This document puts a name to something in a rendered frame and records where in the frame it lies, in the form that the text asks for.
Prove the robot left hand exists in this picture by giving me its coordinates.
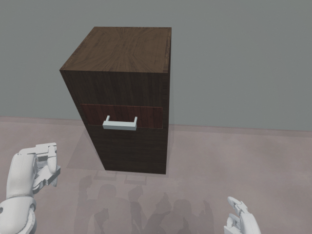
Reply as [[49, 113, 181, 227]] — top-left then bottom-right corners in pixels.
[[6, 142, 60, 199]]

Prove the cabinet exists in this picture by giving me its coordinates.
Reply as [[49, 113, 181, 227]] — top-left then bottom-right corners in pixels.
[[59, 27, 172, 175]]

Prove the robot right hand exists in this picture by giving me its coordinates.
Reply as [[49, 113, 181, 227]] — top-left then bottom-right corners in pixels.
[[224, 196, 261, 234]]

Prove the handle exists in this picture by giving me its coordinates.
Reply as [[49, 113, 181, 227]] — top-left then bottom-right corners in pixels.
[[103, 116, 137, 131]]

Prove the robot left forearm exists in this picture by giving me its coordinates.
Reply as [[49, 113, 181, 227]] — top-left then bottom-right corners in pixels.
[[0, 196, 37, 234]]

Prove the drawer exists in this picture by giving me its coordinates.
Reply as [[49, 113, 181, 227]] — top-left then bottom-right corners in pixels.
[[80, 104, 163, 128]]

